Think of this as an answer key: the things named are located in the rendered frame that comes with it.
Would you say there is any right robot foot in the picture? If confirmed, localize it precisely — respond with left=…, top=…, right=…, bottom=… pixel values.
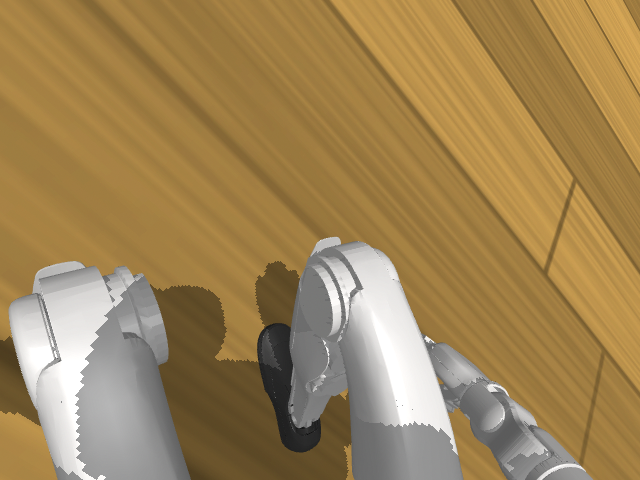
left=257, top=323, right=321, bottom=453

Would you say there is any right robot arm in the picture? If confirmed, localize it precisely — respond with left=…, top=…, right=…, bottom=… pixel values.
left=459, top=380, right=593, bottom=480

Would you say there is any right robot hand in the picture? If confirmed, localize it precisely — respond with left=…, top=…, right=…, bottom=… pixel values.
left=421, top=333, right=490, bottom=413

